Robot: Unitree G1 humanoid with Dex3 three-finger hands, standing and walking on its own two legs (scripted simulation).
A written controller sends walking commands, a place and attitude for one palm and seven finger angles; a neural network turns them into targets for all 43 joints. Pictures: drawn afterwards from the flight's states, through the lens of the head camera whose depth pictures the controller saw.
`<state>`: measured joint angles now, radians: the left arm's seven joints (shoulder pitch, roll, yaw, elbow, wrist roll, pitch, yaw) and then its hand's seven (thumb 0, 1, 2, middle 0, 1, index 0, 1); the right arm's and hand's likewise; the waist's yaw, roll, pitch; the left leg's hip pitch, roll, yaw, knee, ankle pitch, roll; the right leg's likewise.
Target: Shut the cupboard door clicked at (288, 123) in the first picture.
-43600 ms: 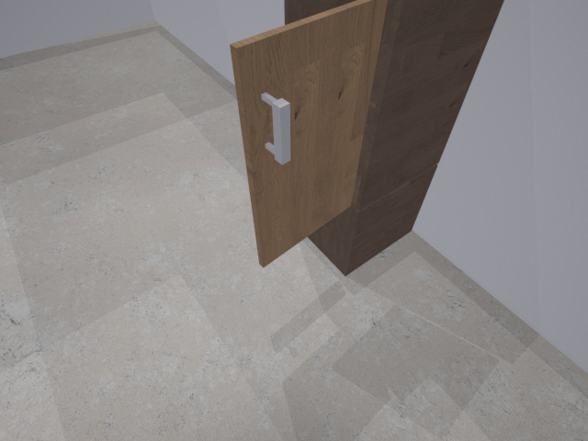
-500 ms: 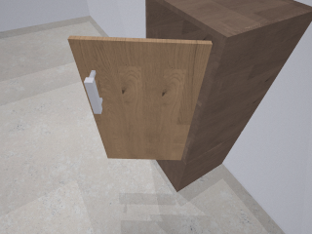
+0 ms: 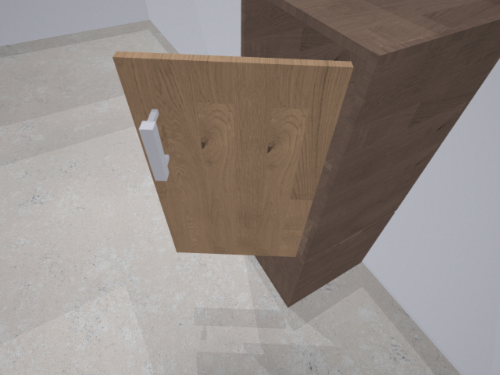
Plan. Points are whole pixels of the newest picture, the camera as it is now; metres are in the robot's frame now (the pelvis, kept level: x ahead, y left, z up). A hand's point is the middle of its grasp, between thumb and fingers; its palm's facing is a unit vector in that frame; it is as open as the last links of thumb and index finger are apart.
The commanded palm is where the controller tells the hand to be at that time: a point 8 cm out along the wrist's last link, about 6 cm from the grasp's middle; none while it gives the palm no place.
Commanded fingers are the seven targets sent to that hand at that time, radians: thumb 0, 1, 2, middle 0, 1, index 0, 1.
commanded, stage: come to a stop and stand still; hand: left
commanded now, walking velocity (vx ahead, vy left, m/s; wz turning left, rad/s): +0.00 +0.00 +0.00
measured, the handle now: (158, 145) +0.46 +0.20 +0.11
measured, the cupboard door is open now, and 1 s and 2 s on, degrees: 58 58 58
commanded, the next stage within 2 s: look again from close up in 0.60 s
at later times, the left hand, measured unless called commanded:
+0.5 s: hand out of the picture -0.07 +0.23 -0.17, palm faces +0.06 -0.98 -0.21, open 7.4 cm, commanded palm none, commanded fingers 0.00 0.90 0.90 -0.20 -0.30 -0.20 -0.30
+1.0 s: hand out of the picture -0.09 +0.20 -0.17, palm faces +0.09 -0.99 -0.14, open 7.4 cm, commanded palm none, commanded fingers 0.00 0.90 0.90 -0.20 -0.30 -0.20 -0.30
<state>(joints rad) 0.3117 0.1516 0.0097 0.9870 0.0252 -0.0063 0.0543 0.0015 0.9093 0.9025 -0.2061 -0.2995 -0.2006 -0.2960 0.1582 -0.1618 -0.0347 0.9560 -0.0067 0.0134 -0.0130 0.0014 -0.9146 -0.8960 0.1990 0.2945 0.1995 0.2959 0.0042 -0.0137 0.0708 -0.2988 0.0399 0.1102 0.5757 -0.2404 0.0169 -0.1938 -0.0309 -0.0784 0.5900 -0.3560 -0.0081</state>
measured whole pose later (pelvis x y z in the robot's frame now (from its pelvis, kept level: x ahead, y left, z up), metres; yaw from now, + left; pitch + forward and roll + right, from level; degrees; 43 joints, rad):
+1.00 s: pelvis -0.03 +0.05 +0.01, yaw +3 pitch -1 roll -1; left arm 0.42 0.14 -0.02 1.08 0.03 -0.01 0.04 0.00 0.91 0.90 -0.20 -0.30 -0.20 -0.30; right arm 0.26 -0.16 -0.01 1.08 0.00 0.00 0.00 0.00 -0.92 -0.90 0.20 0.29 0.20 0.30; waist 0.01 -0.02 -0.02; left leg -0.31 -0.05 0.10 0.42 -0.10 0.09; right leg -0.21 -0.02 0.05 0.47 -0.25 0.03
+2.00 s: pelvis +0.00 +0.00 +0.01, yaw +2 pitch -1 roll +0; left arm 0.34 0.12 -0.02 1.05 0.02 -0.01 0.05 0.00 0.91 0.90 -0.21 -0.30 -0.20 -0.30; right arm 0.25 -0.15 -0.01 1.09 0.00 0.01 -0.02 0.01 -0.93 -0.90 0.20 0.29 0.20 0.30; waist 0.01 -0.03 0.03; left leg -0.27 0.01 0.08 0.46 -0.18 0.02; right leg -0.16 0.03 0.01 0.47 -0.30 -0.02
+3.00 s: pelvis -0.01 +0.05 +0.01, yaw +3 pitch -1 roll -1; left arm 0.34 0.21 -0.03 1.08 0.02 0.00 0.03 0.00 0.91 0.90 -0.20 -0.30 -0.20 -0.30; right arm 0.22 -0.19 0.00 1.08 0.00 -0.01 0.00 0.00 -0.91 -0.90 0.20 0.29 0.20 0.30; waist 0.01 -0.05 0.01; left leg -0.26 -0.06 0.10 0.40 -0.14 0.10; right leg -0.14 -0.04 0.03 0.42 -0.27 0.05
